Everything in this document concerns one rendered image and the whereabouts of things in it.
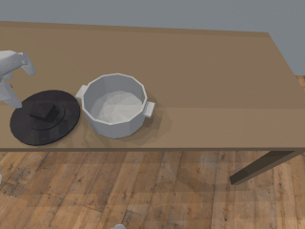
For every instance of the lid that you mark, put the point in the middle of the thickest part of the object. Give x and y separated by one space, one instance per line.
38 132

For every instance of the table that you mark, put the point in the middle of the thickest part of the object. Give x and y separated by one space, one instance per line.
213 90

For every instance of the robot left hand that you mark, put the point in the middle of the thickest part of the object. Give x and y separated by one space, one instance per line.
10 61

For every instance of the knob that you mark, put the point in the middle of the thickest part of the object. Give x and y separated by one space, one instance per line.
42 110

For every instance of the pot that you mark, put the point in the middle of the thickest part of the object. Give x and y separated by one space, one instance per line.
115 104

